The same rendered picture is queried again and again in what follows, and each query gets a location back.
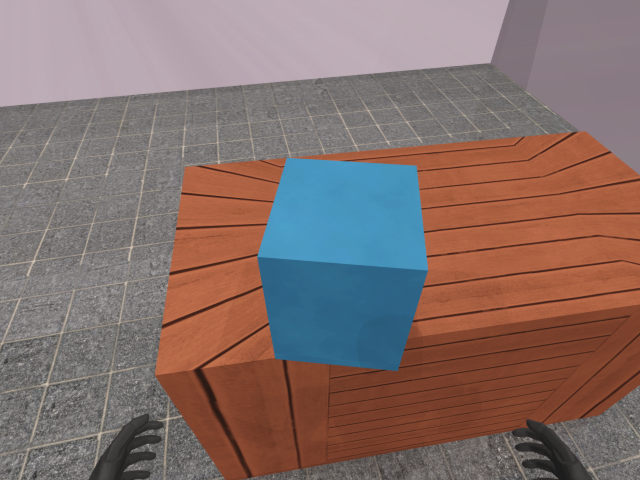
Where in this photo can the carton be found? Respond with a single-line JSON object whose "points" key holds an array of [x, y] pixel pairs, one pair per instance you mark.
{"points": [[343, 262]]}

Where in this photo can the pedestal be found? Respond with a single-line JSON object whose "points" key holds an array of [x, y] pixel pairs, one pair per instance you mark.
{"points": [[530, 308]]}

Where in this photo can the robot left hand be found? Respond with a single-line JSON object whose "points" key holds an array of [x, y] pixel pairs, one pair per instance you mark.
{"points": [[116, 457]]}

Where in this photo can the robot right hand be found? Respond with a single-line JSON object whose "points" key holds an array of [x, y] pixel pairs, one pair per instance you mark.
{"points": [[564, 464]]}

